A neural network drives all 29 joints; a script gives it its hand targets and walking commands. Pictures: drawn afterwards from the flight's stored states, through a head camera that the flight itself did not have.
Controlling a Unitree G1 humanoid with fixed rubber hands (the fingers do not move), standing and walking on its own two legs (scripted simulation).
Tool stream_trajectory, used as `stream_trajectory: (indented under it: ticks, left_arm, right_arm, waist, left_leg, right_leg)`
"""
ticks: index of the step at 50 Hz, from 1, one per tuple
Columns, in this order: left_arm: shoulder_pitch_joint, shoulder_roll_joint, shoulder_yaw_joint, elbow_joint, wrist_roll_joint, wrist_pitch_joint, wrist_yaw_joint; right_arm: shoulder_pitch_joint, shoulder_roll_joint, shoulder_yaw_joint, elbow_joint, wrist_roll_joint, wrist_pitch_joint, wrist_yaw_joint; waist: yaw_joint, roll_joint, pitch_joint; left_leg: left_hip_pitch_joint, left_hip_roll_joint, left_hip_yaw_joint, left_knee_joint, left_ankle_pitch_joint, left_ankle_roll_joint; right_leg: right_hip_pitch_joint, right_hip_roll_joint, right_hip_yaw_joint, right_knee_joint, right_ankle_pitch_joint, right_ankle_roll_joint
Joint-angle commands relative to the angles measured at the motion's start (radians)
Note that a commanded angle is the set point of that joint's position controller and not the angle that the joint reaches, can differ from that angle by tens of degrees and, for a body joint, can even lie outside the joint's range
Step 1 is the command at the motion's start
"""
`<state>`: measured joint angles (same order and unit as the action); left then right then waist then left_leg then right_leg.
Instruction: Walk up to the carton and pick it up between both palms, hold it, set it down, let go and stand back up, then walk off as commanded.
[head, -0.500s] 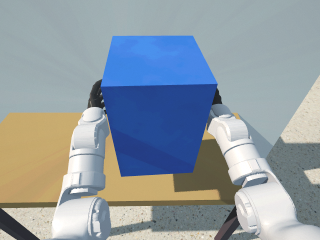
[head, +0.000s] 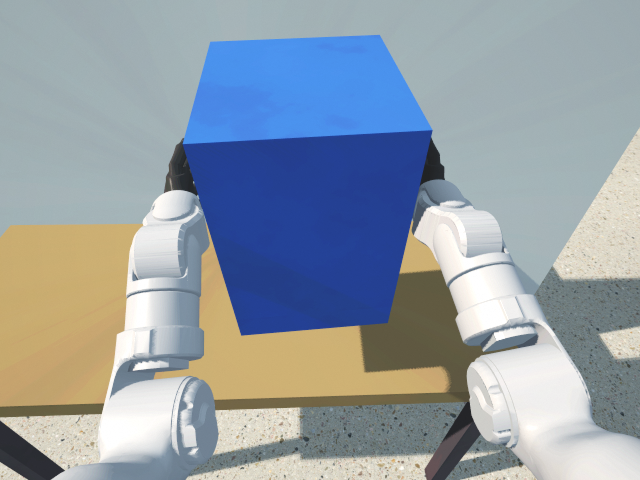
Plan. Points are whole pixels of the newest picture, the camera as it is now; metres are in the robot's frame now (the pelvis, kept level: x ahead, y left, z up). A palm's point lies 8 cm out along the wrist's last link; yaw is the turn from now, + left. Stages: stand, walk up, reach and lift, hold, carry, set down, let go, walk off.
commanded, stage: reach and lift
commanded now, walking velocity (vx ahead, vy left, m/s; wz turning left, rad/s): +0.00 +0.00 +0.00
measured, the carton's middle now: (306, 194) +0.42 +0.02 +0.19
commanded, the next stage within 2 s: hold in 0.48 s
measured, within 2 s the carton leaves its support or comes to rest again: neither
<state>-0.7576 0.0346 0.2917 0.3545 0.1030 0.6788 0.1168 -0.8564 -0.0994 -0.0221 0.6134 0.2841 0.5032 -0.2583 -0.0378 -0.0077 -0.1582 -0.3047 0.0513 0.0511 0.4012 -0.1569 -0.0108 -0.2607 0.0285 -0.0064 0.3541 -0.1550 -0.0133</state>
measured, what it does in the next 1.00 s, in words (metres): stands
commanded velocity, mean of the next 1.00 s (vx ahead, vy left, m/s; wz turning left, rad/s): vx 0.00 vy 0.00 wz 0.00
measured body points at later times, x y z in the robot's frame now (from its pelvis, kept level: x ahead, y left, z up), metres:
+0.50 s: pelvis +0.00 +0.00 +0.00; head -0.06 +0.02 +0.44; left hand +0.39 +0.17 +0.23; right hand +0.40 -0.13 +0.23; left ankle +0.03 +0.12 -0.74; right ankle +0.01 -0.11 -0.74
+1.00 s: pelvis +0.00 +0.00 +0.00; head -0.06 +0.02 +0.45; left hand +0.39 +0.16 +0.23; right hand +0.40 -0.13 +0.24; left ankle +0.03 +0.12 -0.74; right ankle +0.01 -0.11 -0.74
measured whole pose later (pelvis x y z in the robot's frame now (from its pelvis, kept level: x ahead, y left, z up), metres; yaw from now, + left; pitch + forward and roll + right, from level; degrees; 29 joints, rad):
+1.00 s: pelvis +0.00 +0.00 +0.00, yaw +0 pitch +3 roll -1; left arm -0.79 0.05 0.30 0.31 0.12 0.82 0.11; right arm -0.91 -0.12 0.00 0.61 0.34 0.61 -0.29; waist -0.07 -0.01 -0.21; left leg -0.30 0.05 0.05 0.42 -0.17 -0.01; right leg -0.25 0.03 -0.01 0.35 -0.16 -0.01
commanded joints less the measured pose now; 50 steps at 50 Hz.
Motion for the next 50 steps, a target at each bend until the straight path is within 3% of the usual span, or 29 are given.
stream_trajectory:
  ticks: [1,3,6,7,8,9,10,11,12,13,15,19,20,22,24,25,26,28,32,34,35,36,38,39,43,46,47,49,50]
  left_arm:
    - [-0.873,-0.635,-0.538,-0.277,-0.13,-0.044,-0.152]
    - [-0.896,-0.628,-0.566,-0.302,-0.127,-0.033,-0.14]
    - [-0.839,-0.634,-0.569,-0.313,-0.13,-0.017,-0.15]
    - [-0.855,-0.634,-0.577,-0.331,-0.127,-0.012,-0.151]
    - [-0.811,-0.617,-0.556,-0.284,-0.109,-0.002,-0.16]
    - [-0.836,-0.643,-0.58,-0.364,-0.132,0.0,-0.158]
    - [-0.817,-0.629,-0.571,-0.345,-0.131,0.003,-0.159]
    - [-0.812,-0.629,-0.56,-0.326,-0.097,0.017,-0.161]
    - [-0.778,-0.636,-0.561,-0.331,-0.094,0.032,-0.167]
    - [-0.794,-0.622,-0.545,-0.307,-0.095,0.037,-0.174]
    - [-0.828,-0.623,-0.535,-0.243,-0.087,0.048,-0.182]
    - [-0.873,-0.632,-0.54,-0.313,-0.105,0.045,-0.179]
    - [-0.882,-0.644,-0.558,-0.307,-0.12,0.049,-0.177]
    - [-0.894,-0.645,-0.548,-0.289,-0.124,0.049,-0.178]
    - [-0.889,-0.645,-0.522,-0.205,-0.105,0.062,-0.181]
    - [-0.891,-0.632,-0.511,-0.202,-0.105,0.062,-0.186]
    - [-0.925,-0.652,-0.524,-0.232,-0.129,0.057,-0.186]
    - [-0.912,-0.632,-0.481,-0.148,-0.085,0.066,-0.185]
    - [-0.986,-0.604,-0.433,-0.121,-0.065,0.061,-0.194]
    - [-0.968,-0.617,-0.443,-0.163,-0.071,0.062,-0.189]
    - [-0.923,-0.622,-0.445,-0.163,-0.075,0.066,-0.19]
    - [-0.979,-0.609,-0.47,-0.249,-0.091,0.053,-0.187]
    - [-0.976,-0.62,-0.464,-0.217,-0.097,0.057,-0.182]
    - [-1.006,-0.624,-0.496,-0.246,-0.109,0.057,-0.178]
    - [-0.939,-0.652,-0.524,-0.231,-0.13,0.071,-0.171]
    - [-0.964,-0.63,-0.551,-0.382,-0.145,0.069,-0.159]
    - [-0.94,-0.633,-0.528,-0.33,-0.129,0.079,-0.157]
    - [-0.961,-0.611,-0.537,-0.346,-0.124,0.087,-0.156]
    - [-0.94,-0.661,-0.576,-0.372,-0.157,0.086,-0.157]
  right_arm:
    - [-0.96,0.715,0.372,-0.44,0.17,-0.075,0.128]
    - [-0.937,0.708,0.378,-0.417,0.189,-0.056,0.119]
    - [-0.917,0.706,0.406,-0.492,0.212,-0.05,0.103]
    - [-0.917,0.698,0.4,-0.492,0.211,-0.043,0.097]
    - [-0.9,0.697,0.407,-0.484,0.213,-0.028,0.089]
    - [-0.935,0.718,0.426,-0.544,0.242,-0.034,0.086]
    - [-0.937,0.712,0.427,-0.555,0.247,-0.029,0.08]
    - [-0.889,0.686,0.403,-0.489,0.248,-0.012,0.079]
    - [-0.89,0.685,0.415,-0.513,0.258,-0.009,0.077]
    - [-0.959,0.686,0.409,-0.545,0.252,-0.009,0.067]
    - [-0.989,0.663,0.371,-0.49,0.238,0.0,0.075]
    - [-1.0,0.718,0.41,-0.521,0.26,0.006,0.077]
    - [-1.026,0.702,0.396,-0.551,0.268,-0.001,0.078]
    - [-1.021,0.717,0.389,-0.536,0.265,0.013,0.079]
    - [-1.037,0.687,0.339,-0.466,0.237,0.024,0.082]
    - [-1.016,0.686,0.326,-0.431,0.225,0.028,0.086]
    - [-1.067,0.708,0.348,-0.49,0.241,0.021,0.091]
    - [-1.052,0.679,0.308,-0.389,0.22,0.031,0.098]
    - [-1.036,0.668,0.251,-0.255,0.185,0.039,0.12]
    - [-1.005,0.659,0.262,-0.267,0.197,0.039,0.125]
    - [-1.021,0.667,0.289,-0.294,0.213,0.034,0.125]
    - [-1.025,0.694,0.325,-0.331,0.225,0.029,0.122]
    - [-1.037,0.676,0.316,-0.336,0.216,0.038,0.119]
    - [-0.999,0.66,0.301,-0.335,0.208,0.04,0.12]
    - [-1.031,0.654,0.315,-0.41,0.238,0.036,0.116]
    - [-0.991,0.696,0.384,-0.489,0.285,0.043,0.102]
    - [-0.993,0.668,0.372,-0.47,0.29,0.054,0.101]
    - [-0.973,0.665,0.365,-0.453,0.284,0.064,0.1]
    - [-0.988,0.691,0.383,-0.516,0.293,0.054,0.097]
  waist:
    - [-0.017,0.033,-0.64]
    - [-0.014,0.088,-0.623]
    - [-0.021,0.038,-0.608]
    - [-0.028,0.061,-0.617]
    - [-0.03,0.033,-0.547]
    - [-0.015,0.043,-0.646]
    - [-0.014,0.029,-0.656]
    - [-0.03,0.066,-0.565]
    - [-0.028,0.069,-0.556]
    - [-0.022,0.036,-0.566]
    - [-0.025,0.06,-0.499]
    - [-0.005,0.044,-0.573]
    - [-0.019,0.072,-0.602]
    - [-0.02,0.06,-0.551]
    - [-0.025,0.077,-0.439]
    - [-0.04,0.053,-0.438]
    - [-0.03,0.042,-0.504]
    - [-0.027,0.052,-0.389]
    - [-0.032,0.054,-0.327]
    - [-0.038,0.078,-0.394]
    - [-0.026,0.058,-0.422]
    - [-0.027,0.051,-0.527]
    - [-0.036,0.055,-0.489]
    - [-0.056,0.095,-0.51]
    - [-0.051,0.089,-0.503]
    - [-0.031,0.092,-0.646]
    - [-0.022,0.088,-0.578]
    - [-0.034,0.1,-0.562]
    - [-0.041,0.095,-0.612]
  left_leg:
    - [0.404,-0.093,-0.089,0.025,0.316,-0.017]
    - [0.408,-0.102,-0.09,0.034,0.335,-0.03]
    - [0.418,-0.103,-0.092,0.049,0.396,-0.027]
    - [0.422,-0.108,-0.094,0.053,0.409,-0.032]
    - [0.398,-0.111,-0.092,0.046,0.38,-0.025]
    - [0.425,-0.109,-0.088,0.063,0.45,-0.03]
    - [0.425,-0.108,-0.087,0.065,0.445,-0.031]
    - [0.416,-0.112,-0.095,0.053,0.428,-0.04]
    - [0.416,-0.116,-0.087,0.055,0.434,-0.038]
    - [0.409,-0.117,-0.078,0.052,0.404,-0.028]
    - [0.39,-0.11,-0.082,0.031,0.322,-0.029]
    - [0.412,-0.106,-0.084,0.045,0.347,-0.022]
    - [0.417,-0.107,-0.087,0.051,0.362,-0.029]
    - [0.377,-0.109,-0.09,0.042,0.319,-0.022]
    - [0.347,-0.103,-0.091,0.02,0.243,-0.024]
    - [0.33,-0.102,-0.095,0.009,0.207,-0.019]
    - [0.346,-0.099,-0.095,0.014,0.2,-0.012]
    - [0.293,-0.1,-0.092,-0.013,0.136,-0.012]
    - [0.255,-0.091,-0.085,-0.052,0.005,-0.009]
    - [0.307,-0.085,-0.088,-0.043,0.07,-0.024]
    - [0.305,-0.087,-0.09,-0.032,0.11,-0.017]
    - [0.341,-0.096,-0.084,-0.021,0.153,-0.011]
    - [0.329,-0.092,-0.083,-0.02,0.133,-0.013]
    - [0.349,-0.092,-0.091,-0.02,0.118,-0.026]
    - [0.343,-0.089,-0.094,-0.004,0.186,-0.035]
    - [0.405,-0.105,-0.087,0.037,0.321,-0.032]
    - [0.382,-0.098,-0.094,0.028,0.312,-0.034]
    - [0.39,-0.1,-0.095,0.032,0.29,-0.031]
    - [0.411,-0.099,-0.093,0.046,0.343,-0.037]
  right_leg:
    - [0.256,0.049,-0.02,-0.049,0.294,0.066]
    - [0.246,0.048,-0.02,-0.051,0.307,0.068]
    - [0.287,0.057,-0.016,-0.04,0.408,0.076]
    - [0.297,0.051,-0.016,-0.034,0.43,0.076]
    - [0.296,0.05,-0.012,-0.038,0.438,0.09]
    - [0.333,0.057,-0.014,-0.018,0.504,0.09]
    - [0.347,0.052,-0.008,-0.02,0.515,0.094]
    - [0.314,0.054,-0.009,-0.028,0.488,0.086]
    - [0.312,0.052,-0.009,-0.029,0.499,0.089]
    - [0.324,0.047,-0.002,-0.038,0.485,0.095]
    - [0.263,0.049,-0.016,-0.059,0.348,0.088]
    - [0.277,0.054,-0.007,-0.046,0.364,0.085]
    - [0.268,0.057,-0.006,-0.054,0.345,0.073]
    - [0.263,0.051,-0.001,-0.054,0.332,0.077]
    - [0.209,0.049,0.0,-0.075,0.231,0.07]
    - [0.224,0.049,-0.002,-0.079,0.193,0.065]
    - [0.217,0.05,0.001,-0.073,0.2,0.07]
    - [0.19,0.045,-0.001,-0.091,0.132,0.059]
    - [0.15,0.036,-0.003,-0.089,0.013,0.054]
    - [0.174,0.04,-0.004,-0.081,0.074,0.05]
    - [0.201,0.043,-0.003,-0.079,0.11,0.053]
    - [0.236,0.048,-0.005,-0.07,0.16,0.057]
    - [0.212,0.045,0.003,-0.075,0.138,0.052]
    - [0.206,0.044,-0.004,-0.068,0.126,0.046]
    - [0.21,0.055,-0.008,-0.066,0.18,0.051]
    - [0.286,0.062,-0.007,-0.039,0.322,0.066]
    - [0.261,0.067,-0.004,-0.047,0.28,0.061]
    - [0.248,0.065,-0.004,-0.051,0.272,0.062]
    - [0.264,0.071,-0.01,-0.042,0.322,0.062]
